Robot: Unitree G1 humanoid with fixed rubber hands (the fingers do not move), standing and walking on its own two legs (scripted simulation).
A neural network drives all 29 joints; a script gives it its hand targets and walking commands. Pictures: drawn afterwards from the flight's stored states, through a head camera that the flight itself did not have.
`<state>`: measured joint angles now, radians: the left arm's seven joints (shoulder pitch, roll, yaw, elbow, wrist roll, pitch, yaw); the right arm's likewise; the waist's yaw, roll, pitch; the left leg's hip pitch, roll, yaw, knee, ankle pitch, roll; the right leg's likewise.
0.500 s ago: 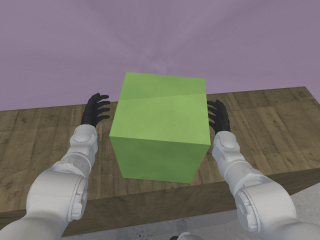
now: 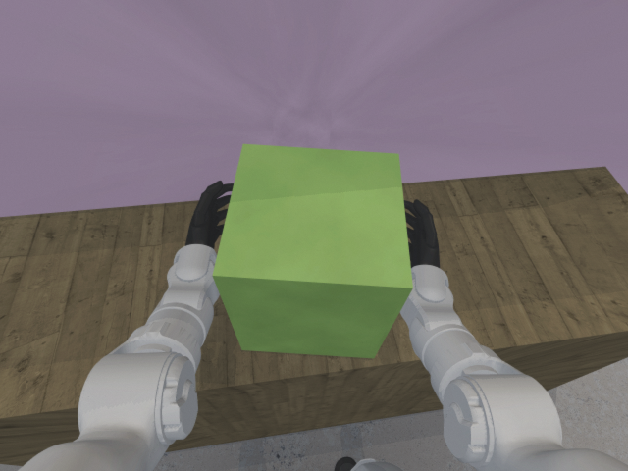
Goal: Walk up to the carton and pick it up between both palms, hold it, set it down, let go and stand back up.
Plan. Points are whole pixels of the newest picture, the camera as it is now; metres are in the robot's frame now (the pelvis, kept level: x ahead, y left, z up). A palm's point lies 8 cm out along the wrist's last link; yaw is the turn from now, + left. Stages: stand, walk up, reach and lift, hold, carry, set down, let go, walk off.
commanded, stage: reach and lift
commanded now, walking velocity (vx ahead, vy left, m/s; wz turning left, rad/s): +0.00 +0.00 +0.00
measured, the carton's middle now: (313, 260) +0.39 -0.02 -0.01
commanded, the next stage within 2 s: none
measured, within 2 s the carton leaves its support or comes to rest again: leaves its support in 1.40 s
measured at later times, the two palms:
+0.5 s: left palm (198, 242) +0.41 +0.13 +0.03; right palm (419, 263) +0.35 -0.16 +0.02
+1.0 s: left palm (199, 239) +0.41 +0.13 +0.03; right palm (418, 263) +0.36 -0.17 +0.02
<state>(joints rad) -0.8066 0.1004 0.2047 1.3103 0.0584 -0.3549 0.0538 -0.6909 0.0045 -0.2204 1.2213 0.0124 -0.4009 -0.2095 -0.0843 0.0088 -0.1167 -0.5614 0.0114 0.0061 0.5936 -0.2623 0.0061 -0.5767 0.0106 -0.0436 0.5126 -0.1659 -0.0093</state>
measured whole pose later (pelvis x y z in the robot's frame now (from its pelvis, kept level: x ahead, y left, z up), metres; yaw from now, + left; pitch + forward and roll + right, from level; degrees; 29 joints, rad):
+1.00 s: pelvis +0.04 +0.00 +0.02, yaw +2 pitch +7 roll -2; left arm -0.64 0.00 0.34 1.12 0.30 -0.39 0.01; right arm -0.47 0.09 -0.42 1.07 -0.24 -0.52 -0.18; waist -0.07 -0.01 -0.01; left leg -0.28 0.01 -0.03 0.37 -0.21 0.01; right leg -0.25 0.01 -0.07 0.23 -0.10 -0.01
